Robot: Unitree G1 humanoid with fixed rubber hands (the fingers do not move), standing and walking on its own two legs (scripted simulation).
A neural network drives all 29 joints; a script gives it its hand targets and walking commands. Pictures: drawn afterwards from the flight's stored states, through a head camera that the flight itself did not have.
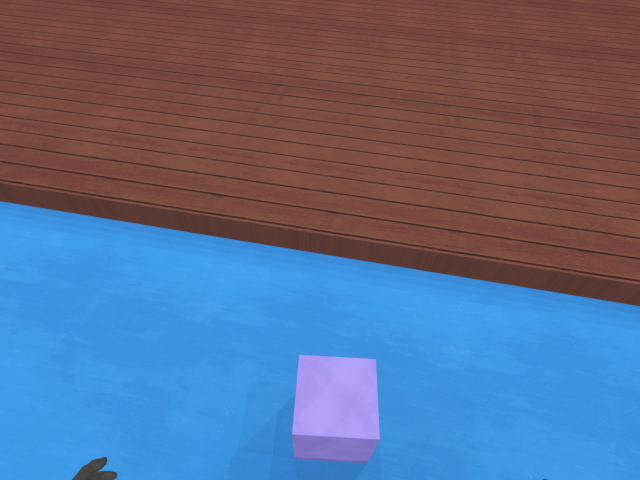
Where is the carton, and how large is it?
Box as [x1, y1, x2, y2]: [292, 355, 379, 462]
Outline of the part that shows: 299,355 292,429 294,458 367,462 379,439 375,359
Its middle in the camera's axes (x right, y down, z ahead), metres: +0.04 +0.49 +1.08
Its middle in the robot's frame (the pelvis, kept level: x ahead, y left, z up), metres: +0.41 -0.04 -0.66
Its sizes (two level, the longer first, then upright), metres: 0.210 0.200 0.250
